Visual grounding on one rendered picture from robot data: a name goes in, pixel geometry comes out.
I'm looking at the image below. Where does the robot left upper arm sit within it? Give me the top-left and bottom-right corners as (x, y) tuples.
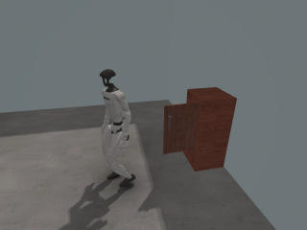
(114, 91), (131, 119)

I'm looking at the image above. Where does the robot right forearm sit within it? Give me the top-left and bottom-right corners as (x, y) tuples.
(104, 109), (110, 125)

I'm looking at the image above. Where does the left robot hand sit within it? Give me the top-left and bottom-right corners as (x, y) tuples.
(116, 139), (128, 157)

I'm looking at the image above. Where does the robot left forearm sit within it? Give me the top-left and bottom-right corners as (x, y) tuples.
(121, 112), (131, 140)

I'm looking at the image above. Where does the handle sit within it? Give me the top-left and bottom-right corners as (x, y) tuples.
(168, 115), (172, 129)

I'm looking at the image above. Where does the robot torso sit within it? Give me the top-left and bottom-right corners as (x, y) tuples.
(103, 88), (124, 134)

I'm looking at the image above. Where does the right robot hand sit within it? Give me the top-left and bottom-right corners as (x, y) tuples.
(101, 124), (108, 138)

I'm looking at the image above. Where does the left robot thigh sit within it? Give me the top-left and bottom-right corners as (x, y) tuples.
(108, 129), (130, 168)

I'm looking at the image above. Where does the cupboard door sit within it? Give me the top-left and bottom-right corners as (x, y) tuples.
(163, 102), (201, 154)

